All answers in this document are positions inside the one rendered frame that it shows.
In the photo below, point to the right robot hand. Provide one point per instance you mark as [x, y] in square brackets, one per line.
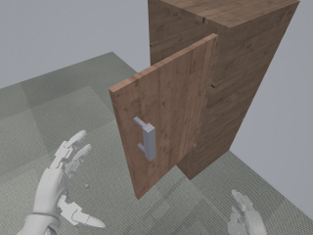
[250, 220]

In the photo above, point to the cupboard door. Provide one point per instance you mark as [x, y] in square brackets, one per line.
[168, 95]

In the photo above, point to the left robot hand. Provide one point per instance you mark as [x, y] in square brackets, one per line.
[58, 177]

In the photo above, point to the handle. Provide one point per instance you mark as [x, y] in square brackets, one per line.
[149, 138]

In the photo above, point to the left robot forearm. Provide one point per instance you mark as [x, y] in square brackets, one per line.
[40, 223]

